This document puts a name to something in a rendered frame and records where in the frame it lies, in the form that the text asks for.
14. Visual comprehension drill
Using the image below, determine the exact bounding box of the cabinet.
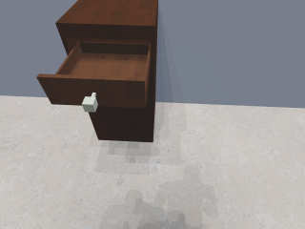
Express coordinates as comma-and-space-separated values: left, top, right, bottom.
55, 0, 158, 143

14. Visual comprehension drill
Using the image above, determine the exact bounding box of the handle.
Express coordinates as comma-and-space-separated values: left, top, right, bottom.
82, 93, 98, 113

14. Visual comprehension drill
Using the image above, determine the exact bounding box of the drawer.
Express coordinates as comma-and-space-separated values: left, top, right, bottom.
36, 41, 151, 109

